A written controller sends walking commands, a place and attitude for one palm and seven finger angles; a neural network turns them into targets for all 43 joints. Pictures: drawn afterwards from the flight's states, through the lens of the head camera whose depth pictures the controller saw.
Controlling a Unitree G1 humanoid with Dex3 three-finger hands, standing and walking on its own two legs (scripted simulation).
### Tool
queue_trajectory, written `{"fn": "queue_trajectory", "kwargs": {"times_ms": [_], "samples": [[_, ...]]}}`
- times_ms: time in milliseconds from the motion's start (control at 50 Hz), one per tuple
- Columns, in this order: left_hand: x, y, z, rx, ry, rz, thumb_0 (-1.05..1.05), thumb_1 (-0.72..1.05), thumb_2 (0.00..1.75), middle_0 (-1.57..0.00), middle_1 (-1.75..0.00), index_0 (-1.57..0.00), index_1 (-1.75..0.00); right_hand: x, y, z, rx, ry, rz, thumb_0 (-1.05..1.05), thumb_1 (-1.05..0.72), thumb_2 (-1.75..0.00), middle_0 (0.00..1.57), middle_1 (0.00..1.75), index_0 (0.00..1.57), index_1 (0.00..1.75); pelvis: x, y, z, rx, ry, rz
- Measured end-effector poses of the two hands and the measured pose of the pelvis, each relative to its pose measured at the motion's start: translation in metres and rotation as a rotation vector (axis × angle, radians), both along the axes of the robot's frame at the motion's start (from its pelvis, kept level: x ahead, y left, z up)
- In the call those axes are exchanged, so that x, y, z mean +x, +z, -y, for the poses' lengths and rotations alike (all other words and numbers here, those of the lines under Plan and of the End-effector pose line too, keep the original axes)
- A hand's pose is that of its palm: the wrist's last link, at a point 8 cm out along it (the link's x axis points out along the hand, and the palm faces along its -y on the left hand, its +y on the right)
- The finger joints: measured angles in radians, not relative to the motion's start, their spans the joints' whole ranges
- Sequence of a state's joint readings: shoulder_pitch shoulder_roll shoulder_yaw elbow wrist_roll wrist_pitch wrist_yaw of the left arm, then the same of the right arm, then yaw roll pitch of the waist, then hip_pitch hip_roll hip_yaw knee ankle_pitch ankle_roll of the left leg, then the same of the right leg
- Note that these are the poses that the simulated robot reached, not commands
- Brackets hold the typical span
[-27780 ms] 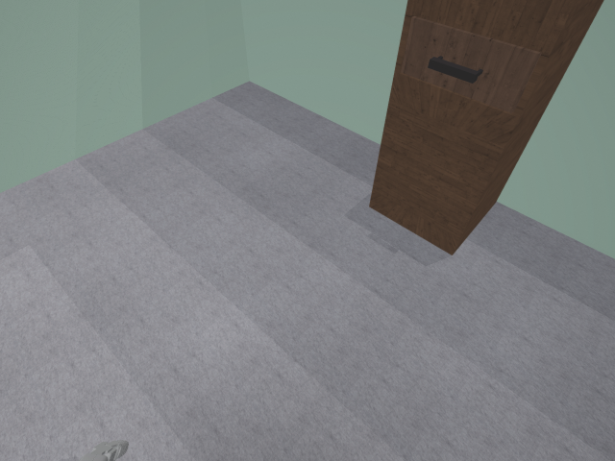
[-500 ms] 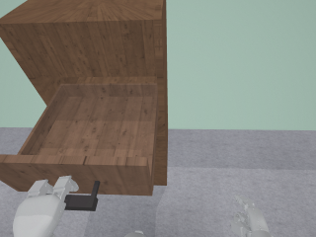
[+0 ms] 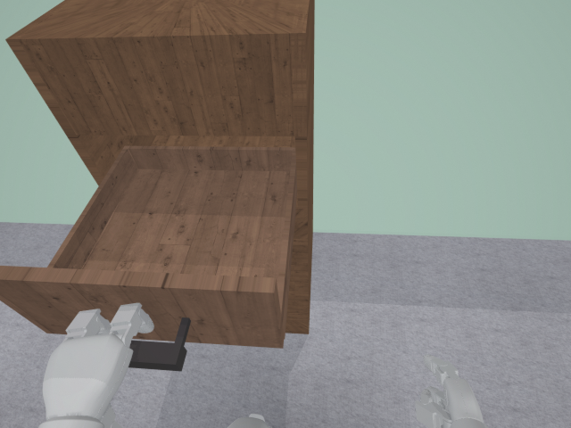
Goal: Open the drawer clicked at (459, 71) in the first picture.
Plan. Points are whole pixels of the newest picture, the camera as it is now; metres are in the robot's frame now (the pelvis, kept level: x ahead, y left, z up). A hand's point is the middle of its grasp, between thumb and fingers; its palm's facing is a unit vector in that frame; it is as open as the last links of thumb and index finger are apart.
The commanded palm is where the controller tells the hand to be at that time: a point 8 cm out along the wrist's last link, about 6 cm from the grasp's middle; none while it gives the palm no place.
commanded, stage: lift the hand off the handle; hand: left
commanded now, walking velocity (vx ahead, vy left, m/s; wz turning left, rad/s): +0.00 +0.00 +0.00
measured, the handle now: (132, 337) +0.21 +0.24 +0.03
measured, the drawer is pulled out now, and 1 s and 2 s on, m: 0.30 0.30 0.30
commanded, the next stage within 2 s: draw the hand back to the body in 1.14 s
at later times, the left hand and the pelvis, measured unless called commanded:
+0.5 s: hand (86, 353) +0.17 +0.26 +0.09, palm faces +0.05 -0.11 -0.99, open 13.4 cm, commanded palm +0.15 +0.25 +0.16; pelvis +0.01 +0.01 +0.02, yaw +0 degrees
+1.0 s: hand (69, 311) +0.19 +0.24 +0.17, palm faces +0.10 -0.13 -0.99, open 13.8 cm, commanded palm +0.15 +0.24 +0.23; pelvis +0.03 +0.01 +0.04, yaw +0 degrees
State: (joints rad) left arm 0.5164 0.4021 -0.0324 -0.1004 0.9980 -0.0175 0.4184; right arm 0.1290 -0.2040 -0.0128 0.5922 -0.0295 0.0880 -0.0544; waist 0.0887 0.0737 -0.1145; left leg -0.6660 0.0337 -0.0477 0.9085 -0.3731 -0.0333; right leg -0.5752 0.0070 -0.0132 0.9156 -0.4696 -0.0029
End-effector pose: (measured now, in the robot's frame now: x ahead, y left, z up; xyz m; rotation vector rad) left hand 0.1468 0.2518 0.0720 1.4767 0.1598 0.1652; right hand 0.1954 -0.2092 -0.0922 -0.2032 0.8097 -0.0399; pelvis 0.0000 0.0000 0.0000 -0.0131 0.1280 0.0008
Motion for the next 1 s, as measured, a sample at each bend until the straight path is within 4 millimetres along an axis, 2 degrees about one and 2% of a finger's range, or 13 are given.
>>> {"fn": "queue_trajectory", "kwargs": {"times_ms": [80,220,320,420,660,820,940,1000], "samples": [[0.001,0.010,-0.001,-0.007,-0.006,-0.007,0.00,-0.49,0.30,-0.37,-1.21,-0.39,-1.24,0.002,0.009,-0.001,0.003,0.000,0.032,0.01,-0.90,-0.89,0.20,0.30,0.20,0.30,0.002,0.004,-0.001,-0.002,-0.002,0.019],[-0.001,0.041,-0.006,0.010,-0.014,0.056,0.00,-0.49,0.30,-0.34,-1.20,-0.41,-1.24,0.009,0.022,0.001,-0.003,0.009,0.070,0.01,-0.90,-0.89,0.20,0.30,0.20,0.30,0.005,0.011,-0.004,-0.004,-0.004,0.046],[0.000,0.051,-0.008,-0.013,0.004,0.042,0.00,-0.49,0.30,-0.33,-1.20,-0.42,-1.24,0.014,0.029,-0.001,0.002,0.015,0.084,0.01,-0.90,-0.89,0.20,0.30,0.20,0.30,0.006,0.017,-0.008,-0.003,-0.002,0.065],[0.000,0.059,-0.006,-0.033,-0.003,0.028,0.00,-0.49,0.30,-0.32,-1.20,-0.41,-1.23,0.018,0.036,-0.007,0.000,0.034,0.095,0.01,-0.91,-0.89,0.20,0.30,0.20,0.30,0.009,0.022,-0.010,-0.001,-0.003,0.077],[0.002,0.095,-0.006,-0.025,-0.043,0.056,0.00,-0.49,0.30,-0.33,-1.20,-0.42,-1.24,0.033,0.047,-0.026,0.040,0.072,0.123,0.02,-0.90,-0.89,0.20,0.30,0.20,0.30,0.017,0.030,-0.016,-0.006,-0.002,0.103],[0.008,0.132,0.005,-0.013,-0.071,0.149,0.00,-0.49,0.30,-0.33,-1.20,-0.35,-1.21,0.041,0.055,-0.032,0.073,0.087,0.135,0.02,-0.90,-0.89,0.20,0.30,0.20,0.30,0.022,0.035,-0.018,-0.002,-0.008,0.111],[0.013,0.143,0.002,-0.014,-0.039,0.111,0.00,-0.49,0.30,-0.32,-1.20,-0.33,-1.20,0.046,0.061,-0.031,0.095,0.088,0.142,0.02,-0.90,-0.89,0.20,0.30,0.20,0.30,0.025,0.039,-0.016,0.003,-0.010,0.130],[0.013,0.147,0.007,-0.039,-0.048,0.096,0.00,-0.49,0.30,-0.32,-1.20,-0.32,-1.20,0.049,0.065,-0.029,0.097,0.091,0.158,0.02,-0.90,-0.89,0.20,0.30,0.20,0.30,0.026,0.041,-0.014,0.003,-0.008,0.136]]}}
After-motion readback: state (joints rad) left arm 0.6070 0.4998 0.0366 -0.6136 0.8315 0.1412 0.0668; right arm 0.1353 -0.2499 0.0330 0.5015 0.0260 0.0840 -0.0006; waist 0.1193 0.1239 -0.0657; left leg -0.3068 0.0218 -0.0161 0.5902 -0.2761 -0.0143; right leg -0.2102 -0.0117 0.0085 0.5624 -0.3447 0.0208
